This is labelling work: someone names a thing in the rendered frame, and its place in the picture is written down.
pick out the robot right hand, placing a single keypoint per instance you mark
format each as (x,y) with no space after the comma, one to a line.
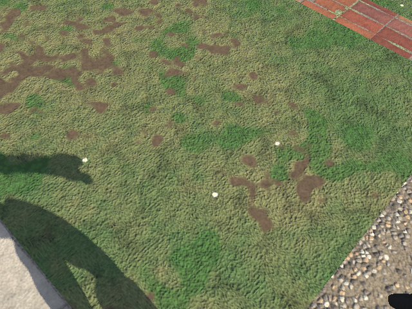
(400,301)

